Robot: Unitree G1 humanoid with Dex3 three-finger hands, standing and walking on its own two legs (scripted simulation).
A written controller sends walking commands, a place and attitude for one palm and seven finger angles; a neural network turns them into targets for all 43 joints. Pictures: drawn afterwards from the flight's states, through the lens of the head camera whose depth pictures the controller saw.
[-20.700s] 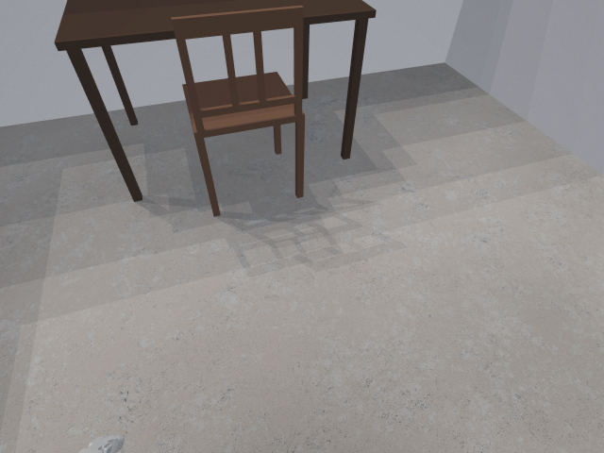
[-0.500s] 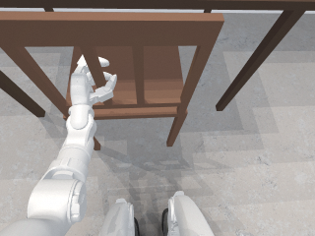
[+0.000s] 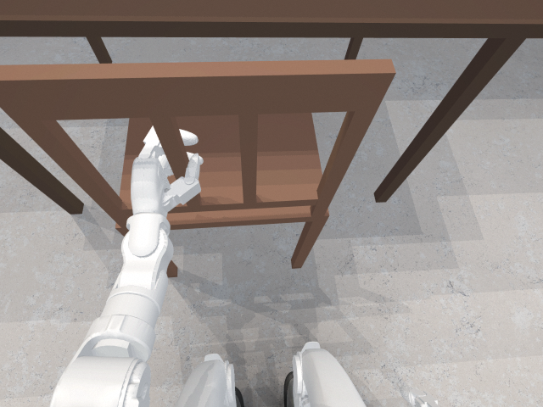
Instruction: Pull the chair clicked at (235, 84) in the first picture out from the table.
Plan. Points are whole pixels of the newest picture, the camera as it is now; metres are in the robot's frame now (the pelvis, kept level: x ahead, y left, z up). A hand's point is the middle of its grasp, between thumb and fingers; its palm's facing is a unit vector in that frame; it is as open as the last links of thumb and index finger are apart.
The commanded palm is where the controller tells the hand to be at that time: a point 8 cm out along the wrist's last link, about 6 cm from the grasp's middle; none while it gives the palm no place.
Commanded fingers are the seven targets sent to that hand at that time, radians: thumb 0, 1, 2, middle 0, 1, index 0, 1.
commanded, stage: hook a spindle and tug to test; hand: left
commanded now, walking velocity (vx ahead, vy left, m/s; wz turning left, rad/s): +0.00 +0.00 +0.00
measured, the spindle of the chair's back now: (181, 166) +0.47 +0.12 +0.00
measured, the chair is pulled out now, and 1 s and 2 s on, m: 0.02 0.10 0.24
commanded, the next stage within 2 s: step backward, pulling the chair out in 0.18 s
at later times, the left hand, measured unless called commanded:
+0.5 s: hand (191, 187) +0.42 +0.10 +0.03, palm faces -0.02 -0.99 -0.12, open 5.8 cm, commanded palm +0.40 +0.15 +0.03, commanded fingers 0.00 0.90 0.90 -0.50 -1.45 -0.50 -1.45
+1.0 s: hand (192, 224) +0.36 +0.09 +0.04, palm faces -0.08 -0.99 -0.13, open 5.5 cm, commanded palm +0.35 +0.14 +0.04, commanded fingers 0.00 0.90 0.90 -0.50 -1.45 -0.50 -1.45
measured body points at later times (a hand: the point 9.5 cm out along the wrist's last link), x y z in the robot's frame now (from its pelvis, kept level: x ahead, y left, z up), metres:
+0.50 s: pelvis +0.01 +0.00 +0.07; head +0.13 +0.00 +0.50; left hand +0.41 +0.15 +0.04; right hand +0.09 -0.24 -0.06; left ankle -0.02 +0.08 -0.63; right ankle +0.01 -0.10 -0.63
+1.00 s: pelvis -0.02 +0.00 +0.10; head +0.09 -0.02 +0.53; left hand +0.36 +0.14 +0.05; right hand +0.03 -0.24 -0.05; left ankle -0.02 +0.08 -0.63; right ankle +0.01 -0.10 -0.63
